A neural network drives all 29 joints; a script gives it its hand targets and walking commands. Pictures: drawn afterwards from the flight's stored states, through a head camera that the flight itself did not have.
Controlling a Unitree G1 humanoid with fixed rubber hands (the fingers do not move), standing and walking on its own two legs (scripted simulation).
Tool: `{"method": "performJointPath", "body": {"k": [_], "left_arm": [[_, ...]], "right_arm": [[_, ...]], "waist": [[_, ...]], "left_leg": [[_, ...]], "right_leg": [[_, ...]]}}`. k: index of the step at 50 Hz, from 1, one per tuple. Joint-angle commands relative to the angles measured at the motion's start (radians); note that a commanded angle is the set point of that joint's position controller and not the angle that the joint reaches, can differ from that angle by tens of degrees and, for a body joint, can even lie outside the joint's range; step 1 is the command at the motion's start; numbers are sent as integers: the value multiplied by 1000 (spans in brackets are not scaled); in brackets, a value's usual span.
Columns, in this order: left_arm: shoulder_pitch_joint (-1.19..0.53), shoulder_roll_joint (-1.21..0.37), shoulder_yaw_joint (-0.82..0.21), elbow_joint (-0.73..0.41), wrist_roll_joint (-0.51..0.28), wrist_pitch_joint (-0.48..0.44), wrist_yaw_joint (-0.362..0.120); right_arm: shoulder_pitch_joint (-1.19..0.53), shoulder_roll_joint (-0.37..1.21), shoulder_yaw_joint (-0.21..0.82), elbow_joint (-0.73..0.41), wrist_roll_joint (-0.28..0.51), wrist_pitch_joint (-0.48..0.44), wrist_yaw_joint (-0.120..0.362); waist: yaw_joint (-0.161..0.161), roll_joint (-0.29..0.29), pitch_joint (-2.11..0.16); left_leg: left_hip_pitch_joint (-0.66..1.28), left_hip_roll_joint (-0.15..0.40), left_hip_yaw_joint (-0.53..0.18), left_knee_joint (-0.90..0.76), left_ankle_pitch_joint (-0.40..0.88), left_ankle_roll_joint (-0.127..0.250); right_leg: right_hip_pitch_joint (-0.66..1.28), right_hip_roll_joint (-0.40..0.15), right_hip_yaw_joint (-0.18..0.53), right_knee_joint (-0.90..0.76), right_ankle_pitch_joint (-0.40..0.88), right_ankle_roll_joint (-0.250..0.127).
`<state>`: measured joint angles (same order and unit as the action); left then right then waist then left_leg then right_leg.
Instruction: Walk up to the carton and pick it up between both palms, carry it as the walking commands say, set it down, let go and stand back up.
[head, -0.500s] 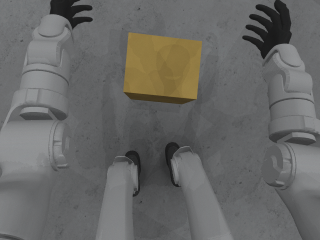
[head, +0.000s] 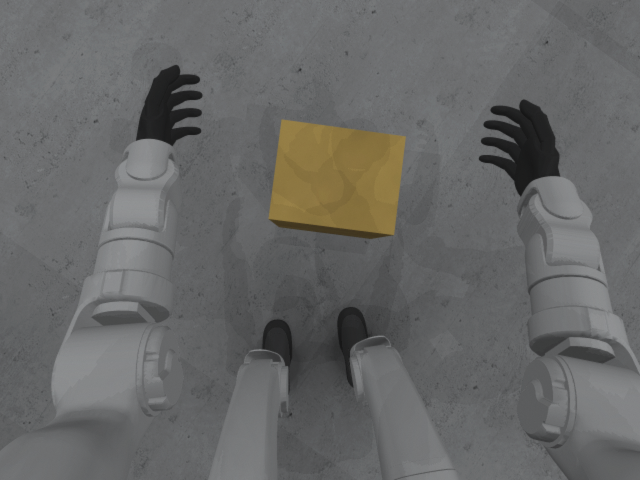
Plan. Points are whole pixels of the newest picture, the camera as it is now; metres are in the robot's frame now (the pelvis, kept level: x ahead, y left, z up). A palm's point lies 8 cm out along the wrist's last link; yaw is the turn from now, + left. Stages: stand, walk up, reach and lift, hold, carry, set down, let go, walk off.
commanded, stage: let go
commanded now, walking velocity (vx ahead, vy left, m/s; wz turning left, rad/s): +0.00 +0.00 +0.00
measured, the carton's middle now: (333, 188) +0.49 -0.07 -0.55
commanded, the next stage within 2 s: stand in 1.20 s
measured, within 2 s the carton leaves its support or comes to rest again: neither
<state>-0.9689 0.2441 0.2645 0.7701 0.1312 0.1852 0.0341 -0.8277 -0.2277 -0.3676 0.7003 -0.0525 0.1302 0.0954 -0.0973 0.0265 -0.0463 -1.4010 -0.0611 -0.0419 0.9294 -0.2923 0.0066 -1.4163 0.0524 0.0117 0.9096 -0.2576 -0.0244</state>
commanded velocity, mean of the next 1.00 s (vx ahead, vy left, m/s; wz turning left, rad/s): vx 0.00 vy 0.00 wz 0.00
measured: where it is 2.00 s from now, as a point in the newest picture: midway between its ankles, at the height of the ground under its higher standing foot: (317, 368)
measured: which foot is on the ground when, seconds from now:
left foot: down 0.00-1.00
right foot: down 0.00-1.00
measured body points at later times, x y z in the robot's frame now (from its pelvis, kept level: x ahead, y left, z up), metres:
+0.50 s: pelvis +0.06 -0.01 +0.08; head +0.17 +0.00 +0.51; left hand +0.33 +0.20 -0.02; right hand +0.28 -0.25 -0.01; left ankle +0.04 +0.11 -0.65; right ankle +0.05 -0.10 -0.65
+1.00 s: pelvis +0.06 +0.03 +0.09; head +0.07 +0.03 +0.54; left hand +0.23 +0.26 +0.01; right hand +0.23 -0.21 +0.02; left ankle +0.04 +0.11 -0.65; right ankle +0.05 -0.10 -0.65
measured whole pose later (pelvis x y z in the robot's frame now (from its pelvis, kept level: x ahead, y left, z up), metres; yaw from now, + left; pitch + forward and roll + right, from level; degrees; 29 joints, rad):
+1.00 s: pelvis +0.06 +0.03 +0.09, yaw -1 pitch -5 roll -1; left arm 0.24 0.21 0.03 0.41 0.01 0.13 -0.05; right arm 0.20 -0.22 -0.05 0.41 -0.02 0.16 0.08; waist -0.01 0.02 0.12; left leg -0.09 -0.07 -0.03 0.47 -0.29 0.06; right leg -0.10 0.03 0.06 0.45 -0.26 0.01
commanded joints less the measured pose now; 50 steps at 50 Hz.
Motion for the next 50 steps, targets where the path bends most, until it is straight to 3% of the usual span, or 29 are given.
{"method": "performJointPath", "body": {"k": [1,6,11,16,23,30,34,39,47,50], "left_arm": [[-11,48,-43,-277,-20,-14,37],[237,3,-75,-380,-38,-34,45],[459,-7,-70,-306,-31,-85,25],[625,-1,-76,-236,-48,-126,-1],[872,0,-130,-297,-74,-174,-31],[1029,21,-160,-378,-90,-178,-51],[1105,26,-182,-400,-106,-156,-64],[1146,35,-205,-441,-127,-114,-77],[1163,38,-212,-466,-125,-62,-84],[1155,48,-207,-461,-126,-68,-76]], "right_arm": [[39,-207,33,-208,24,-20,33],[264,-173,109,-254,66,-31,59],[439,-102,173,-209,78,-66,52],[597,-86,218,-209,75,-99,16],[845,-69,278,-303,75,-131,-21],[990,-70,300,-346,72,-122,-30],[1021,-76,291,-347,66,-102,-22],[1016,-94,293,-361,60,-59,-13],[998,-104,274,-382,35,3,-13],[988,-107,276,-399,33,37,-22]], "waist": [[-50,64,-1187],[-39,9,-938],[10,-17,-650],[36,-66,-471],[49,-74,-332],[66,-19,-167],[78,29,-67],[82,27,40],[72,-2,115],[84,1,111]], "left_leg": [[811,10,-22,-21,586,-28],[696,0,5,-132,399,-19],[622,1,16,-230,222,-19],[690,8,22,-305,121,-17],[943,18,14,-400,206,-9],[1167,25,-2,-481,298,-7],[1257,46,-17,-523,331,-21],[1288,65,-26,-554,266,-38],[1286,78,-31,-569,232,-31],[1308,82,-19,-552,263,-26]], "right_leg": [[683,7,-10,-32,568,30],[917,-14,45,-112,562,26],[1056,-39,83,-192,520,37],[1155,-57,93,-264,469,53],[1260,-54,82,-370,503,60],[1269,-36,46,-466,384,54],[1258,-19,18,-510,260,38],[1269,-3,-5,-516,144,20],[1313,5,-17,-498,105,17],[1304,0,-13,-489,93,18]]}}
